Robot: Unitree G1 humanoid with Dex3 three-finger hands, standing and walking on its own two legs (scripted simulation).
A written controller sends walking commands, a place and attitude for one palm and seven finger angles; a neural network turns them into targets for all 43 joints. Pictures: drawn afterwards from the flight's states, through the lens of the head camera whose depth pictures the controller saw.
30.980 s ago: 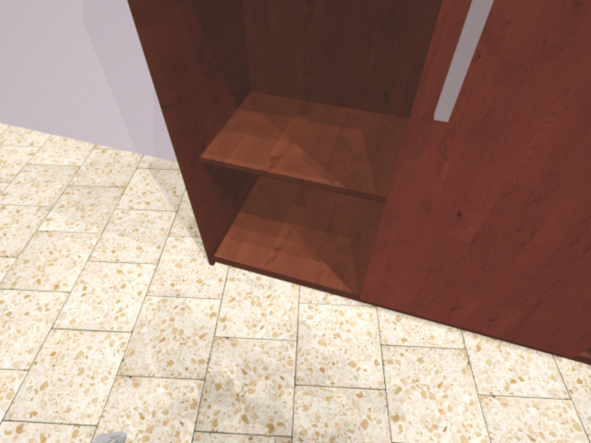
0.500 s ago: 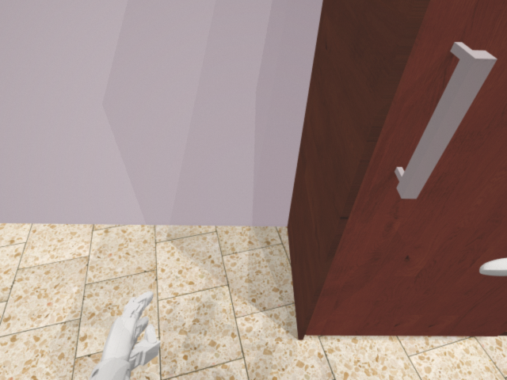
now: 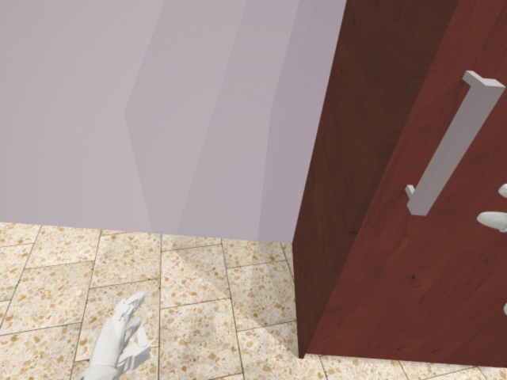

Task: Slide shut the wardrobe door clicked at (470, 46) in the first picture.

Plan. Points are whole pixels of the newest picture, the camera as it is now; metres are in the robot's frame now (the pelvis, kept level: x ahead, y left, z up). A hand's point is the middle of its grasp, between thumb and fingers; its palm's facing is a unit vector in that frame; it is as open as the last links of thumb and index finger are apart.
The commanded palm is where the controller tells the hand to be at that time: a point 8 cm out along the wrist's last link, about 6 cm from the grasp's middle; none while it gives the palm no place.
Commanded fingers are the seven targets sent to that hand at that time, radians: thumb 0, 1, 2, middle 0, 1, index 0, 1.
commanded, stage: draw the hand back to the body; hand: right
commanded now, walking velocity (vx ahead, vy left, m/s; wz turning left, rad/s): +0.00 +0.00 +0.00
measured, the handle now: (441, 148) +0.41 -0.29 +0.22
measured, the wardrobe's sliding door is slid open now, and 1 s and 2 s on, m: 0.00 0.00 0.00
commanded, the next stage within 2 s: step back with the hand held close in 1.20 s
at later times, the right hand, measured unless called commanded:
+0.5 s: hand (497, 260) +0.23 -0.30 +0.17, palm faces +0.53 +0.78 -0.33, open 12.0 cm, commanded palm +0.17 -0.32 +0.19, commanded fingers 0.00 -0.36 -0.64 0.22 0.62 0.22 0.62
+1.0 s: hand (460, 264) +0.23 -0.26 +0.16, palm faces +0.44 +0.82 -0.37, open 7.7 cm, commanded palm +0.18 -0.29 +0.18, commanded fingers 0.00 -0.90 -0.90 0.20 0.30 0.20 0.30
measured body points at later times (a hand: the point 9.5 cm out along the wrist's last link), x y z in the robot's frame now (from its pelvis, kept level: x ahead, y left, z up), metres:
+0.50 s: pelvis +0.02 -0.01 +0.01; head +0.01 +0.00 +0.46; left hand +0.20 +0.21 -0.08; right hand +0.20 -0.34 +0.19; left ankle -0.01 +0.11 -0.74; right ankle +0.04 -0.11 -0.74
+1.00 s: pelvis +0.04 +0.00 +0.01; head +0.02 +0.02 +0.46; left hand +0.23 +0.22 -0.07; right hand +0.20 -0.30 +0.18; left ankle -0.01 +0.11 -0.74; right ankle +0.04 -0.11 -0.74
